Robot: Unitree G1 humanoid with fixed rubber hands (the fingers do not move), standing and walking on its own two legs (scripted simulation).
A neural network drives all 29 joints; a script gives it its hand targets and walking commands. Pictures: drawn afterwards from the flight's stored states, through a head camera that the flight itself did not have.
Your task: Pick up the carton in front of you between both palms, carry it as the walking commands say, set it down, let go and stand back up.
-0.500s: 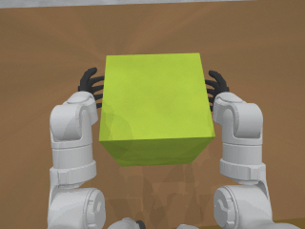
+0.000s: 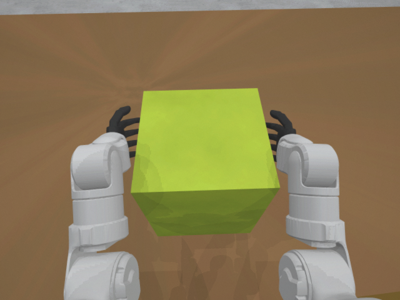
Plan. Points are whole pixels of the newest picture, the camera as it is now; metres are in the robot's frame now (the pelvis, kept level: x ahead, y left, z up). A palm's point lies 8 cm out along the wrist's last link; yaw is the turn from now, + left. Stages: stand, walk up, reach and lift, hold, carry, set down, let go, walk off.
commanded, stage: carry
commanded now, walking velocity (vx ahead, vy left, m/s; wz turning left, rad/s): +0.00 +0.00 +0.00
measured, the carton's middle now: (202, 169) +0.36 -0.01 +0.01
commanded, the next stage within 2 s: none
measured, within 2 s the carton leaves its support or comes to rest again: neither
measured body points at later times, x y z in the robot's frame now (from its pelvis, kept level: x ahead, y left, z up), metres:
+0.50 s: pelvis +0.08 -0.01 -0.02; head +0.10 -0.02 +0.43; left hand +0.45 +0.12 +0.09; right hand +0.43 -0.18 +0.08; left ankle -0.03 +0.09 -0.75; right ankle +0.12 -0.11 -0.74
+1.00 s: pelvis +0.31 +0.01 -0.06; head +0.32 +0.02 +0.39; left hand +0.68 +0.18 +0.07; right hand +0.69 -0.12 +0.07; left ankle +0.37 +0.09 -0.79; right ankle +0.17 -0.11 -0.74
